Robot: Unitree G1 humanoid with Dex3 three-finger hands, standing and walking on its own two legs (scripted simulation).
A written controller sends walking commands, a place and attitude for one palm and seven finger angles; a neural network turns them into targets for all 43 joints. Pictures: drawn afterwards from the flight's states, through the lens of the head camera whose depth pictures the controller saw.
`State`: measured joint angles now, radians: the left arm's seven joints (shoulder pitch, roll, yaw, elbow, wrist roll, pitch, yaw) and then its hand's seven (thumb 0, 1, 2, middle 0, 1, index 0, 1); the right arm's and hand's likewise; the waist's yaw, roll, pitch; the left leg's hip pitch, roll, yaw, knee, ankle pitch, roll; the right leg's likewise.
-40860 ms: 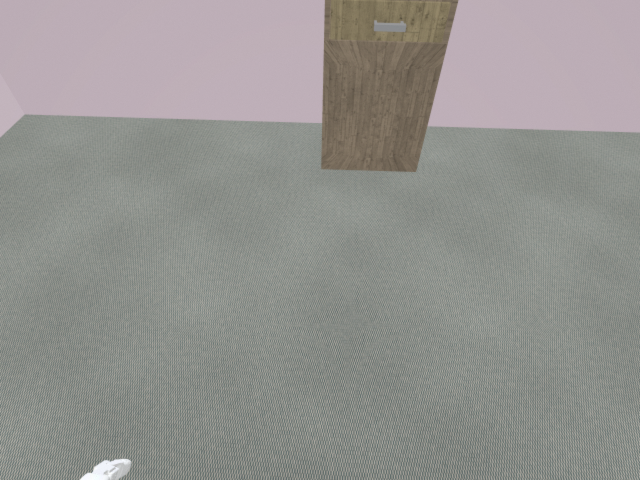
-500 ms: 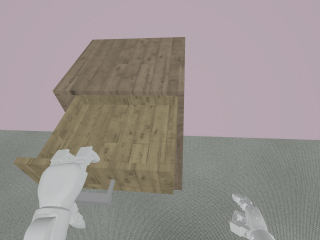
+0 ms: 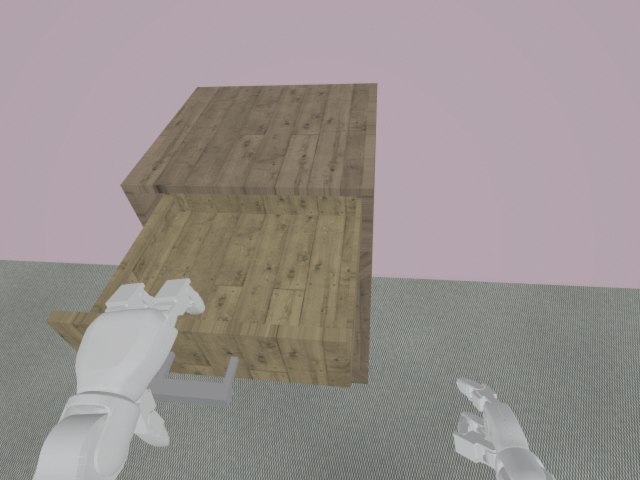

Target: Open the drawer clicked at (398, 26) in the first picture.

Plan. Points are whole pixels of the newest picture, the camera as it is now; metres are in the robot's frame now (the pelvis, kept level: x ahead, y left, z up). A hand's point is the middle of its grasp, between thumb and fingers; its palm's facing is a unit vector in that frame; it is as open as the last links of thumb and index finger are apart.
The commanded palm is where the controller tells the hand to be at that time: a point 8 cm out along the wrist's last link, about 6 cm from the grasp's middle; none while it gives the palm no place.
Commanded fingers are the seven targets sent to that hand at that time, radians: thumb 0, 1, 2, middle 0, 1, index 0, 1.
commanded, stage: draw the hand back to the body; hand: left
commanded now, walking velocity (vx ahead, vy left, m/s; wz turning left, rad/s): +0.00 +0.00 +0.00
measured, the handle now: (195, 376) +0.25 +0.25 -0.05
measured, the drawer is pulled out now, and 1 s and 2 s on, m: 0.30 0.30 0.30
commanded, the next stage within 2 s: step back with the hand held close in 1.56 s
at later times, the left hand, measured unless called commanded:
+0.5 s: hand (124, 365) +0.19 +0.25 +0.11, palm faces +0.08 -0.07 -0.99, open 13.8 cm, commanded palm +0.16 +0.25 +0.16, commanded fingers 0.00 -0.50 0.30 -0.30 -1.20 -0.30 -1.20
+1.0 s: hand (128, 323) +0.21 +0.23 +0.16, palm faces +0.39 -0.83 -0.39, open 11.8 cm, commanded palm +0.15 +0.27 +0.17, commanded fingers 0.00 0.31 0.64 -0.24 -0.68 -0.24 -0.68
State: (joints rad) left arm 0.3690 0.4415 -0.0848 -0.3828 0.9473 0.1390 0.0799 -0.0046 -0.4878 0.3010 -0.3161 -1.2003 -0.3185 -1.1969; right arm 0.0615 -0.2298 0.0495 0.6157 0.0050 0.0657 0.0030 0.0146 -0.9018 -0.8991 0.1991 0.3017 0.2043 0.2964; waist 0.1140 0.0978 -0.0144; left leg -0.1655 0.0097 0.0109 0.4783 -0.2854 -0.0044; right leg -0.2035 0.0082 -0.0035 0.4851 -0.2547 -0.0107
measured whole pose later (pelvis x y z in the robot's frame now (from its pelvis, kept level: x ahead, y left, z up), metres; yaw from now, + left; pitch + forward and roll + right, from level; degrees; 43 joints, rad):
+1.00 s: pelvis +0.02 +0.00 +0.00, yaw +1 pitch -3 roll +0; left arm 0.50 0.31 0.26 -0.48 -0.03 -0.09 0.12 -0.01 -0.02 0.50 -0.27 -0.90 -0.28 -0.89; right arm 0.18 -0.20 0.03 0.65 0.00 -0.16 -0.07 0.02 -0.90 -0.90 0.20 0.30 0.21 0.30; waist 0.05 0.05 0.03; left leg -0.09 0.02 -0.01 0.43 -0.30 -0.01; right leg -0.11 0.01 -0.03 0.42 -0.26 -0.01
